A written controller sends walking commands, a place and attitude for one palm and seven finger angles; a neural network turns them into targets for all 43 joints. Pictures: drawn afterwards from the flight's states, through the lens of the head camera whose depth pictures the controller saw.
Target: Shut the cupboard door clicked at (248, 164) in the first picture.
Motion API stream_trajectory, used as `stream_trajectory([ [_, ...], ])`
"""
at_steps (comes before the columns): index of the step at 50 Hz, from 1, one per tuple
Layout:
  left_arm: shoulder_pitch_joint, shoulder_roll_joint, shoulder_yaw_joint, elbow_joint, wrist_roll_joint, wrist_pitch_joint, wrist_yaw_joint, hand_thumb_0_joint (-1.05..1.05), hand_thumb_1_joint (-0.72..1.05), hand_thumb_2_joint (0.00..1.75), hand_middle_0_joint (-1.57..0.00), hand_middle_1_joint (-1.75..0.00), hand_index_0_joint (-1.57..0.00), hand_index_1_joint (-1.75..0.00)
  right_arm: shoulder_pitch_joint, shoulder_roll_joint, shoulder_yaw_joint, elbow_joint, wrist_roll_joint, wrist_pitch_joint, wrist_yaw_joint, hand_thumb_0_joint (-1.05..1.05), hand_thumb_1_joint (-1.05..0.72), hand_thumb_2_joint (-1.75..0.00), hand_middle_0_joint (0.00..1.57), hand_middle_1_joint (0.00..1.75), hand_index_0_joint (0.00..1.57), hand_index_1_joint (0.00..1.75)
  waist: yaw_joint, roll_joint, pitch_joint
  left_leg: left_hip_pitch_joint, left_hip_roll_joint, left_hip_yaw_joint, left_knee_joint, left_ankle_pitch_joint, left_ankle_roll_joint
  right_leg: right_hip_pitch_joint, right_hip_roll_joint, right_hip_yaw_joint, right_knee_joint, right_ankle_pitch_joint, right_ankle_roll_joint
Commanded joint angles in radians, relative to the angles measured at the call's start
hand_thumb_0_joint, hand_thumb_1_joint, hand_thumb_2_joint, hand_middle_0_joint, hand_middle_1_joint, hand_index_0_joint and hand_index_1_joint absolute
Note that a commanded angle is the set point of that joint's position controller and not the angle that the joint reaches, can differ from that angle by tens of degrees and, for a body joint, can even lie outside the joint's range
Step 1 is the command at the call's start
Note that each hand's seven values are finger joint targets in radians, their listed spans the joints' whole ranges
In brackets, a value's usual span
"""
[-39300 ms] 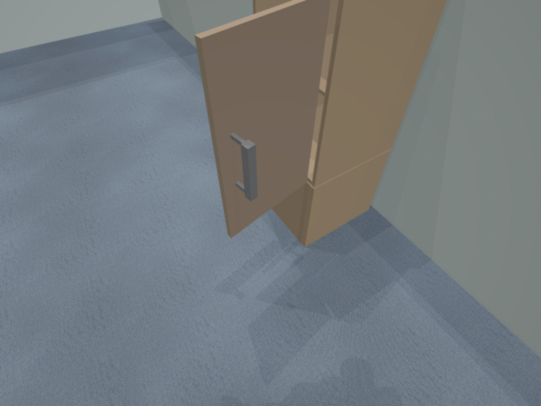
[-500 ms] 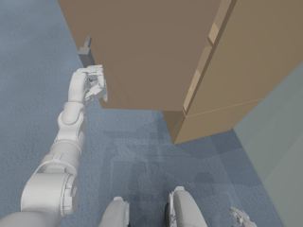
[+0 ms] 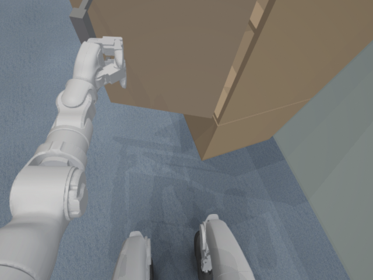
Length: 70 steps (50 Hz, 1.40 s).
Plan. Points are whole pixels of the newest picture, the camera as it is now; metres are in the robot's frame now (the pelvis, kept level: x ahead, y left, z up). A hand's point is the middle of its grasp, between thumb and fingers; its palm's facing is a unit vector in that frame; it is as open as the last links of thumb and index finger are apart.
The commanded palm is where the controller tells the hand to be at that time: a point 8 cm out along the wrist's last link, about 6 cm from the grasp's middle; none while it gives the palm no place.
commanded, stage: push the door shut along its arc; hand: left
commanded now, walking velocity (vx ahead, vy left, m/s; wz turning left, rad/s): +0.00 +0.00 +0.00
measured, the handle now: (96, 43) +0.61 +0.13 +0.06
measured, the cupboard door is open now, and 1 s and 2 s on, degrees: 63 49 47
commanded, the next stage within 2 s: pull the fist back off the door in 0.78 s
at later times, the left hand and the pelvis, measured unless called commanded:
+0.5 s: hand (139, 46) +0.59 +0.04 +0.07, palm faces -0.37 -0.93 -0.05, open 2.9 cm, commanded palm +0.60 +0.08 +0.07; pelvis +0.01 +0.00 -0.01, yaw -2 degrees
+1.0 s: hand (147, 33) +0.62 +0.02 +0.07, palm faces -0.15 -0.98 +0.09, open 3.1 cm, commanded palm +0.62 +0.04 +0.07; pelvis +0.00 +0.00 -0.03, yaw -2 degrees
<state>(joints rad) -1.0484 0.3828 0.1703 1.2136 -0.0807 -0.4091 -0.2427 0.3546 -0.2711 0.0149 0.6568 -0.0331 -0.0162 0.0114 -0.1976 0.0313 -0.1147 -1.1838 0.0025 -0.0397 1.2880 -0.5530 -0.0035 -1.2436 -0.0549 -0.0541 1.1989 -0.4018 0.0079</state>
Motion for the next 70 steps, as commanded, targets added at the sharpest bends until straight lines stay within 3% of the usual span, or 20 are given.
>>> stream_trajectory([
  [1,-0.624,0.160,0.055,-0.206,0.007,-0.046,-0.003,0.00,0.90,0.90,-1.30,-1.50,-1.30,-1.50,0.172,-0.181,-0.051,-0.059,-0.003,-0.027,-0.017,0.00,-0.90,-0.90,0.20,0.30,0.20,0.30,-0.089,0.119,-0.538,0.271,-0.014,-0.027,-0.174,0.181,0.030,0.283,0.059,0.016,-0.126,0.069,-0.040],
  [16,-0.657,0.301,0.138,-0.165,0.055,0.039,-0.058,0.00,0.90,0.90,-1.30,-1.50,-1.30,-1.50,0.231,-0.177,-0.040,-0.081,-0.008,-0.012,-0.006,0.00,-0.90,-0.90,0.20,0.30,0.20,0.30,-0.106,0.137,-0.625,0.230,0.008,-0.011,-0.100,0.353,0.036,0.323,0.073,0.019,-0.073,0.235,-0.036],
  [17,-0.643,0.302,0.142,-0.167,0.053,0.047,-0.063,0.00,0.90,0.90,-1.30,-1.50,-1.30,-1.50,0.234,-0.177,-0.042,-0.085,-0.008,-0.010,-0.004,0.00,-0.90,-0.90,0.20,0.30,0.20,0.30,-0.101,0.130,-0.634,0.224,0.006,-0.007,-0.096,0.356,0.037,0.337,0.075,0.021,-0.075,0.243,-0.036],
  [20,-0.728,0.242,0.087,-0.188,0.050,0.057,-0.075,0.00,0.90,0.90,-1.30,-1.50,-1.30,-1.50,0.249,-0.171,-0.044,-0.074,-0.008,-0.012,-0.009,0.00,-0.90,-0.90,0.20,0.30,0.20,0.30,-0.141,0.125,-0.605,0.231,0.008,-0.011,-0.090,0.348,0.043,0.300,0.076,0.017,-0.078,0.242,-0.033],
  [24,-0.777,0.263,0.090,-0.161,0.052,0.085,-0.087,0.00,0.90,0.90,-1.30,-1.50,-1.30,-1.50,0.260,-0.176,-0.046,-0.049,-0.010,-0.019,-0.014,0.00,-0.90,-0.90,0.20,0.30,0.20,0.30,-0.157,0.122,-0.608,0.212,0.006,-0.006,-0.076,0.324,0.046,0.295,0.079,0.018,-0.089,0.223,-0.032],
  [26,-0.827,0.258,0.079,-0.186,0.047,0.083,-0.097,0.00,0.90,0.90,-1.30,-1.50,-1.30,-1.50,0.267,-0.176,-0.046,-0.040,-0.013,-0.029,-0.018,0.00,-0.90,-0.90,0.20,0.30,0.20,0.30,-0.162,0.167,-0.642,0.252,0.005,-0.011,-0.070,0.346,0.044,0.278,0.078,0.017,-0.084,0.234,-0.035],
  [32,-0.898,0.238,0.049,-0.131,0.051,0.103,-0.116,0.00,0.90,0.90,-1.30,-1.50,-1.30,-1.50,0.265,-0.183,-0.041,-0.017,-0.019,-0.049,-0.027,0.00,-0.90,-0.90,0.20,0.30,0.20,0.30,-0.195,0.205,-0.598,0.257,0.008,-0.026,-0.057,0.317,0.044,0.185,0.083,0.001,-0.078,0.175,-0.044],
  [35,-0.946,0.184,0.009,-0.159,0.048,0.100,-0.122,0.00,0.90,0.90,-1.30,-1.50,-1.30,-1.50,0.268,-0.182,-0.045,-0.009,-0.023,-0.063,-0.027,0.00,-0.90,-0.90,0.20,0.30,0.20,0.30,-0.210,0.253,-0.632,0.315,0.008,-0.034,-0.049,0.344,0.043,0.143,0.086,-0.007,-0.068,0.184,-0.050],
  [38,-0.978,0.187,0.006,-0.115,0.056,0.118,-0.121,0.00,0.90,0.90,-1.30,-1.50,-1.30,-1.50,0.266,-0.188,-0.043,0.007,-0.026,-0.068,-0.031,0.00,-0.90,-0.90,0.20,0.30,0.20,0.30,-0.231,0.229,-0.591,0.270,0.008,-0.035,-0.043,0.297,0.044,0.117,0.088,-0.010,-0.069,0.149,-0.047],
  [43,-1.025,0.193,-0.001,-0.108,0.070,0.133,-0.119,0.00,0.90,0.90,-1.30,-1.50,-1.30,-1.50,0.266,-0.191,-0.038,0.018,-0.031,-0.079,-0.034,0.00,-0.90,-0.90,0.20,0.30,0.20,0.30,-0.246,0.271,-0.603,0.275,0.007,-0.038,-0.032,0.290,0.045,0.077,0.089,-0.018,-0.055,0.138,-0.051],
  [44,-1.025,0.194,-0.004,-0.095,0.077,0.139,-0.118,0.00,0.90,0.90,-1.30,-1.50,-1.30,-1.50,0.265,-0.191,-0.036,0.019,-0.032,-0.080,-0.033,0.00,-0.90,-0.90,0.20,0.30,0.20,0.30,-0.246,0.272,-0.595,0.267,0.006,-0.039,-0.033,0.280,0.044,0.071,0.090,-0.020,-0.055,0.127,-0.052],
  [45,-1.004,0.219,0.202,-0.092,0.006,0.141,0.082,0.00,0.90,0.90,-1.30,-1.50,-1.30,-1.50,0.302,-0.181,-0.019,-0.024,-0.058,-0.094,-0.025,0.00,-0.90,-0.90,0.20,0.30,0.20,0.30,-0.190,0.320,-0.593,0.236,0.015,-0.055,-0.053,0.250,0.028,0.069,0.080,-0.010,-0.060,0.124,-0.047],
  [47,-0.968,0.125,0.173,-0.021,0.046,0.144,0.272,0.00,0.90,0.90,-1.30,-1.50,-1.30,-1.50,0.305,-0.165,-0.015,-0.017,-0.075,-0.089,0.009,0.00,-0.90,-0.90,0.20,0.30,0.20,0.30,-0.218,0.204,-0.574,0.172,0.022,-0.070,-0.062,0.205,0.024,0.073,0.077,-0.013,-0.058,0.094,-0.023],
  [49,-0.995,0.146,0.211,-0.058,0.115,0.092,0.439,0.00,0.90,0.90,-1.30,-1.50,-1.30,-1.50,0.314,-0.162,-0.021,-0.032,-0.108,-0.087,0.043,0.00,-0.90,-0.90,0.20,0.30,0.20,0.30,-0.198,0.219,-0.614,0.149,0.011,-0.052,-0.050,0.211,0.019,0.101,0.076,-0.006,-0.055,0.097,-0.018],
  [51,-1.003,0.179,0.173,-0.078,0.243,0.019,0.526,0.00,0.90,0.90,-1.30,-1.50,-1.30,-1.50,0.327,-0.161,-0.032,-0.034,-0.125,-0.076,0.076,0.00,-0.90,-0.90,0.20,0.30,0.20,0.30,-0.195,0.256,-0.689,0.190,0.011,-0.047,-0.035,0.269,0.013,0.113,0.073,-0.006,-0.039,0.123,-0.018],
  [53,-0.973,0.175,0.116,-0.064,0.319,-0.012,0.530,0.00,0.90,0.90,-1.30,-1.50,-1.30,-1.50,0.340,-0.161,-0.045,-0.027,-0.121,-0.056,0.097,0.00,-0.90,-0.90,0.20,0.30,0.20,0.30,-0.199,0.242,-0.697,0.200,0.012,-0.033,-0.045,0.283,0.015,0.160,0.071,-0.001,-0.055,0.142,-0.020],
  [54,-0.975,0.186,0.109,-0.079,0.320,-0.016,0.514,0.00,0.90,0.90,-1.30,-1.50,-1.30,-1.50,0.340,-0.162,-0.048,-0.028,-0.116,-0.046,0.101,0.00,-0.90,-0.90,0.20,0.30,0.20,0.30,-0.196,0.246,-0.709,0.195,0.010,-0.026,-0.056,0.276,0.017,0.201,0.070,0.004,-0.066,0.151,-0.021],
  [61,-0.819,0.184,0.168,-0.133,0.168,0.021,0.398,0.00,0.90,0.90,-1.30,-1.50,-1.30,-1.50,0.328,-0.153,-0.042,-0.067,-0.072,-0.012,0.077,0.00,-0.90,-0.90,0.20,0.30,0.20,0.30,-0.136,0.157,-0.716,0.180,0.002,-0.005,-0.142,0.248,0.025,0.395,0.073,0.017,-0.126,0.196,-0.019],
  [66,-0.642,0.080,0.139,-0.192,0.146,-0.074,0.411,0.00,0.90,0.90,-1.30,-1.50,-1.30,-1.50,0.321,-0.135,-0.058,-0.060,-0.074,-0.019,0.085,0.00,-0.90,-0.90,0.20,0.30,0.20,0.30,-0.094,0.121,-0.672,0.246,0.000,0.014,-0.167,0.329,0.015,0.436,0.072,0.016,-0.139,0.292,-0.022],
  [70,-0.537,-0.013,0.089,-0.141,0.146,-0.091,0.417,0.00,0.90,0.90,-1.30,-1.50,-1.30,-1.50,0.305,-0.134,-0.068,-0.051,-0.068,-0.008,0.084,0.00,-0.90,-0.90,0.20,0.30,0.20,0.30,-0.090,0.054,-0.545,0.227,-0.005,0.029,-0.189,0.291,0.019,0.422,0.072,0.014,-0.165,0.263,-0.022],
])
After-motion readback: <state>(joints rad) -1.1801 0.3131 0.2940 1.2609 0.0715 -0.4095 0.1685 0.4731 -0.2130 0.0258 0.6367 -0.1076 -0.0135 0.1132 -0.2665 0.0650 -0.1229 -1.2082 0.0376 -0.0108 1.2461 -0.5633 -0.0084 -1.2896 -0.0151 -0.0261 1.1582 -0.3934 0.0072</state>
